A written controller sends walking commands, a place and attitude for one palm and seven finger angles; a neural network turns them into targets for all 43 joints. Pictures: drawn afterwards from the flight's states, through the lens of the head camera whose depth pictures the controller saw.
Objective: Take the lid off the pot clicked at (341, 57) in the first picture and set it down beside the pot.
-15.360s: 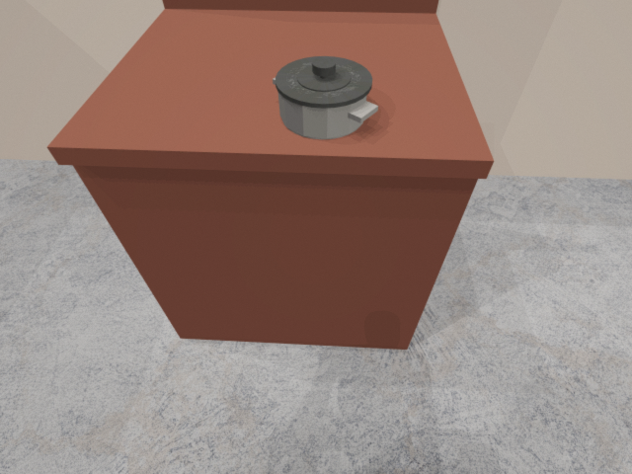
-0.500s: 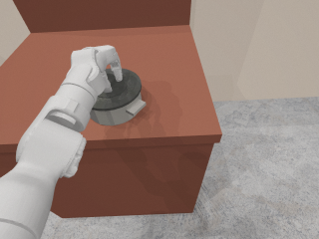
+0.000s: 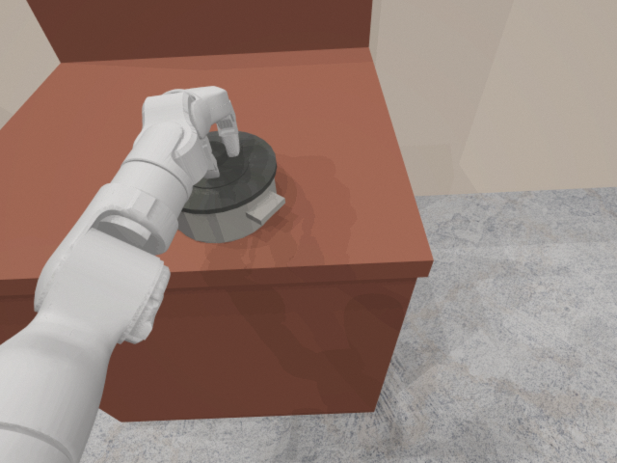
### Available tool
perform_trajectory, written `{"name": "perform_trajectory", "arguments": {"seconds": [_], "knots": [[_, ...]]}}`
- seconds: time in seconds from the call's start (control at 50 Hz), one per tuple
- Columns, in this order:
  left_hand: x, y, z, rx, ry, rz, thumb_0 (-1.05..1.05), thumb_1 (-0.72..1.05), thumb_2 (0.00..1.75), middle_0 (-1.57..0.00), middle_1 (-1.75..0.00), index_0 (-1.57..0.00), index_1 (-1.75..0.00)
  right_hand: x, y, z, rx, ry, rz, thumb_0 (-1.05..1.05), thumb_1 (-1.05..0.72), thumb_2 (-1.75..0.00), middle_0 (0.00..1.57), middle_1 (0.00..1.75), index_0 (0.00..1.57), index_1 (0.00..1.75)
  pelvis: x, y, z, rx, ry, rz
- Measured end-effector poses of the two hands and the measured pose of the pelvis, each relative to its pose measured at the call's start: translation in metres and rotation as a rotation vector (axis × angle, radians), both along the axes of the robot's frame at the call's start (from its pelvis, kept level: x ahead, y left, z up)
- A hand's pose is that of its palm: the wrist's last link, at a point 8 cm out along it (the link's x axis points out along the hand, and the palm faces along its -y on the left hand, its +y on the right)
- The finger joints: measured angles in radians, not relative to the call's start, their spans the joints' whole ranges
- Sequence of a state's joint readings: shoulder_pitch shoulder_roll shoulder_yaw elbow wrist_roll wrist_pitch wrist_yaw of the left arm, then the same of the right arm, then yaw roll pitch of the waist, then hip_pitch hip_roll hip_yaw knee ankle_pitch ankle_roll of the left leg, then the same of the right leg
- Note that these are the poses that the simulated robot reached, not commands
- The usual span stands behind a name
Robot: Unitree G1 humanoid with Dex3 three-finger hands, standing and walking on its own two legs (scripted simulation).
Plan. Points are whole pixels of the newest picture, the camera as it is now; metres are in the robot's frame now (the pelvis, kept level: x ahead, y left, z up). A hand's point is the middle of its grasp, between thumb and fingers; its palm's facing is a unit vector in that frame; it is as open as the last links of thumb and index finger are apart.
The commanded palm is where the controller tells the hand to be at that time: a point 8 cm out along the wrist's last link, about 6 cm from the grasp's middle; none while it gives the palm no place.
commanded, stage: lift the lid straight up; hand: left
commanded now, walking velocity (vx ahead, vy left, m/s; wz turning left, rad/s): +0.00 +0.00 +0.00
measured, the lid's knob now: (211, 154) +0.49 +0.12 +0.16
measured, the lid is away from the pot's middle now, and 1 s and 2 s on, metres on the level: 0.00 0.01 0.02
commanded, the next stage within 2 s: move the lid sideways beside the pot in 2.00 s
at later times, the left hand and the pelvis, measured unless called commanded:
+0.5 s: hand (197, 135) +0.46 +0.12 +0.21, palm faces -0.34 -0.09 -0.94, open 7.0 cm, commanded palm +0.46 +0.12 +0.28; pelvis +0.00 +0.00 +0.00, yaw +0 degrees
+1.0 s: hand (187, 102) +0.47 +0.12 +0.25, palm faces -0.27 -0.09 -0.96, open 7.1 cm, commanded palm +0.46 +0.12 +0.32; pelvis +0.00 +0.00 +0.00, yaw +0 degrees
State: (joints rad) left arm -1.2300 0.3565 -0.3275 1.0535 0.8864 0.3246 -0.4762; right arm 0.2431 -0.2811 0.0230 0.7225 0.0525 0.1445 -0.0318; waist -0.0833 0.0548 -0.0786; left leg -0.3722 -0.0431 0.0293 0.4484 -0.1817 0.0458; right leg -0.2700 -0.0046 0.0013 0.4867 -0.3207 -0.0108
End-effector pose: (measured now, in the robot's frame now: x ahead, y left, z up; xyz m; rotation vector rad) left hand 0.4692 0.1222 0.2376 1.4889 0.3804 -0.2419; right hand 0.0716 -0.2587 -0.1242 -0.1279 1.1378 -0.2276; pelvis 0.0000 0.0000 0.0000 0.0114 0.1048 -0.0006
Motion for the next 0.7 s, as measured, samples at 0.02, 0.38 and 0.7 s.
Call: {"name": "perform_trajectory", "arguments": {"seconds": [0.02, 0.38, 0.7], "knots": [[0.000, 0.000, 0.000, 0.000, -0.002, -0.002, 0.01, 0.34, 0.57, -0.78, -0.98, -0.71, -0.96, 0.000, 0.000, 0.000, 0.001, -0.001, 0.000, 0.01, -0.91, -0.90, 0.20, 0.30, 0.20, 0.30, 0.000, 0.000, 0.000, 0.000, -0.001, 0.000], [-0.005, -0.001, 0.018, -0.011, -0.040, -0.007, 0.00, 0.34, 0.57, -0.79, -0.97, -0.71, -0.95, 0.019, 0.006, 0.001, 0.018, -0.074, 0.030, 0.01, -0.91, -0.90, 0.20, 0.30, 0.20, 0.30, 0.001, -0.001, 0.001, 0.004, -0.016, 0.001], [-0.008, 0.002, 0.045, -0.015, -0.074, 0.027, -0.01, 0.33, 0.57, -0.79, -0.97, -0.71, -0.95, 0.029, 0.000, 0.007, -0.002, -0.102, 0.052, 0.01, -0.91, -0.90, 0.20, 0.30, 0.20, 0.30, -0.003, -0.005, 0.001, 0.004, -0.022, 0.007]]}}
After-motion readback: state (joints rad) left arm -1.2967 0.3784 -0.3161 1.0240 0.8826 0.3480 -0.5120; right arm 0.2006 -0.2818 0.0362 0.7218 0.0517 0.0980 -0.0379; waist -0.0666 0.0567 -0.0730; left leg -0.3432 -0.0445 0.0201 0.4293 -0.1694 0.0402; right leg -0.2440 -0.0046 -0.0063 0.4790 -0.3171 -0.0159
